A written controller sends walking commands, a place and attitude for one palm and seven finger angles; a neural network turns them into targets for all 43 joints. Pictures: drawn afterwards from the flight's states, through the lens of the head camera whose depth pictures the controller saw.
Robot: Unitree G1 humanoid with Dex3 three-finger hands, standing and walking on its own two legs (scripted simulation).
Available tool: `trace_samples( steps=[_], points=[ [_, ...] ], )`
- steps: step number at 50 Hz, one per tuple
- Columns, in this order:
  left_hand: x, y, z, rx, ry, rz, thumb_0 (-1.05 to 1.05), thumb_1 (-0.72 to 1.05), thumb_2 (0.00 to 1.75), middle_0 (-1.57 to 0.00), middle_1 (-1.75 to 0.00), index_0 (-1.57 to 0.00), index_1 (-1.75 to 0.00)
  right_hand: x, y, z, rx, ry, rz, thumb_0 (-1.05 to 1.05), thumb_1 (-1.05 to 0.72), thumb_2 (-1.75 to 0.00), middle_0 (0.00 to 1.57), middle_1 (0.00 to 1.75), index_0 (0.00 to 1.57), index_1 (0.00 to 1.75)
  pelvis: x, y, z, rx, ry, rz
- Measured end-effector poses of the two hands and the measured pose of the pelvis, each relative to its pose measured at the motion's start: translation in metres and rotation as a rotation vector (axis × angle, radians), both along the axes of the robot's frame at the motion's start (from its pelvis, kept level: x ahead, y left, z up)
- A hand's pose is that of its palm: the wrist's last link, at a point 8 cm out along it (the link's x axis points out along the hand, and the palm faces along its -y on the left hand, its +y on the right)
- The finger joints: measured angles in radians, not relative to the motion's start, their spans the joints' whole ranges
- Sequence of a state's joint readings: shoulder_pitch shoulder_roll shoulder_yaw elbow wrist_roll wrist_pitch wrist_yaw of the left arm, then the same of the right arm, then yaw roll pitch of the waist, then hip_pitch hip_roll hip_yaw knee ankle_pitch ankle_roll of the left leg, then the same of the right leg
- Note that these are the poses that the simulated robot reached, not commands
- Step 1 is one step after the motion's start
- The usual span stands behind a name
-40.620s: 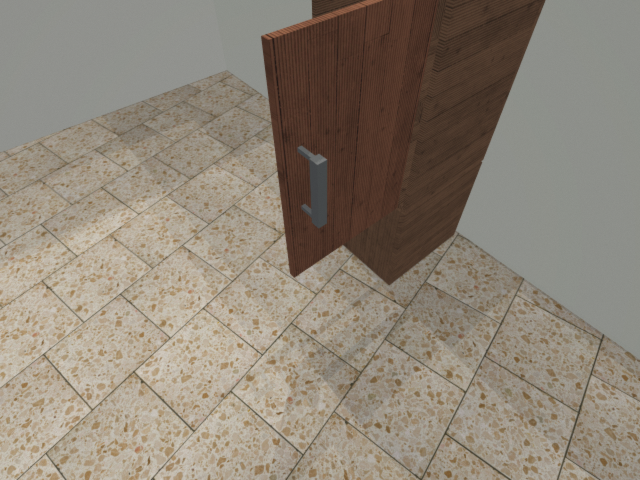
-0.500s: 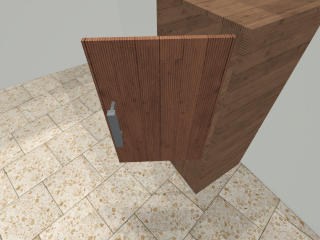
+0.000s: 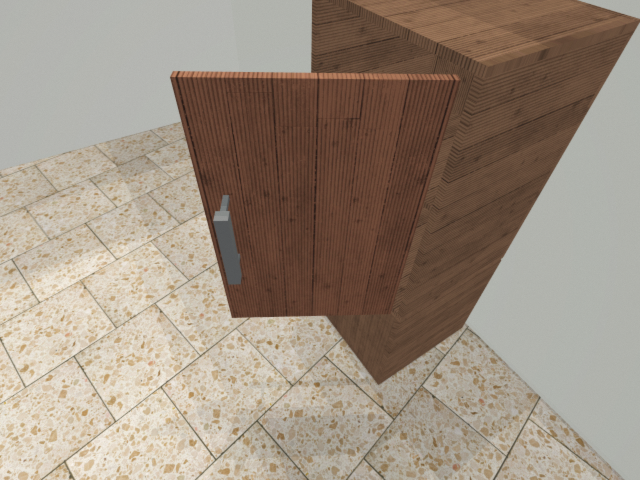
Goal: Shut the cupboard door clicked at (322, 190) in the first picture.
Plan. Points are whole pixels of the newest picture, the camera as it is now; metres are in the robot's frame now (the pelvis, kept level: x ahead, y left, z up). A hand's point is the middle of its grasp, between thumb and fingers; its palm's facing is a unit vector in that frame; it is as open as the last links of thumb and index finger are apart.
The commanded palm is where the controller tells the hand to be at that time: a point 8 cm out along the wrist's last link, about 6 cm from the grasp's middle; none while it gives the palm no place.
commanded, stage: come to a stop and stand still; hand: left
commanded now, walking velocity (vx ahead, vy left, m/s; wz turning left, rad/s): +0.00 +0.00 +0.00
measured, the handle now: (230, 241) +0.51 +0.18 -0.04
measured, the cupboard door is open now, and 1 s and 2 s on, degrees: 59 59 59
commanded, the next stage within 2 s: look again from close up in 0.24 s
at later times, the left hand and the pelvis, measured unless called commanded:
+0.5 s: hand out of the picture -0.04 +0.18 -0.18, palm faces +0.05 -0.99 -0.14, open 7.4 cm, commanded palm none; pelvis +0.00 +0.03 +0.00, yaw +1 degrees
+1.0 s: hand out of the picture -0.02 +0.19 -0.18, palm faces +0.04 -0.99 -0.15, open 7.4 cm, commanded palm none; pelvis +0.02 +0.04 +0.00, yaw +0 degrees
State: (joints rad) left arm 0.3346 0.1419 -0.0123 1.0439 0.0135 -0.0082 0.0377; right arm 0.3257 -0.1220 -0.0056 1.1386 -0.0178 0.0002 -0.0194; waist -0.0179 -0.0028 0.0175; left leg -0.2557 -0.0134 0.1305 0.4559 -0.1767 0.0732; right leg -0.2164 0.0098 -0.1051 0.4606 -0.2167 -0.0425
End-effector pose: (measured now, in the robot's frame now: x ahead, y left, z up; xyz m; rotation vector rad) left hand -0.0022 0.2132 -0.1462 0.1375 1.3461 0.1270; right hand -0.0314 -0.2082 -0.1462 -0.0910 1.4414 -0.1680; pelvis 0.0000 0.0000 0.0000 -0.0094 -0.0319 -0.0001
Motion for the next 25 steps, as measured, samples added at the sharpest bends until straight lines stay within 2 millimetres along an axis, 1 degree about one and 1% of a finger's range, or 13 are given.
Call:
trace_samples(
  steps=[6, 15, 25],
  points=[
    [-0.014, 0.002, -0.002, -0.011, 0.027, 0.014, 0.01, 0.91, 0.89, -0.2, -0.29, -0.2, -0.3, 0.0, 0.005, 0.001, -0.004, -0.003, 0.005, 0.01, -0.9, -0.9, 0.2, 0.3, 0.19, 0.29, -0.004, 0.006, 0.0, -0.002, 0.003, 0.003],
    [-0.031, 0.006, -0.004, -0.031, 0.067, 0.036, 0.01, 0.91, 0.89, -0.2, -0.29, -0.2, -0.3, 0.011, 0.013, 0.003, -0.015, -0.024, 0.02, 0.01, -0.9, -0.9, 0.2, 0.3, 0.19, 0.29, -0.005, 0.017, 0.001, -0.006, 0.011, 0.007],
    [-0.04, 0.014, -0.003, -0.04, 0.1, 0.051, 0.0, 0.91, 0.89, -0.2, -0.29, -0.2, -0.3, 0.024, 0.022, 0.005, -0.027, -0.036, 0.035, 0.01, -0.91, -0.9, 0.2, 0.3, 0.2, 0.29, -0.003, 0.03, 0.001, -0.005, 0.015, 0.009]
  ],
)
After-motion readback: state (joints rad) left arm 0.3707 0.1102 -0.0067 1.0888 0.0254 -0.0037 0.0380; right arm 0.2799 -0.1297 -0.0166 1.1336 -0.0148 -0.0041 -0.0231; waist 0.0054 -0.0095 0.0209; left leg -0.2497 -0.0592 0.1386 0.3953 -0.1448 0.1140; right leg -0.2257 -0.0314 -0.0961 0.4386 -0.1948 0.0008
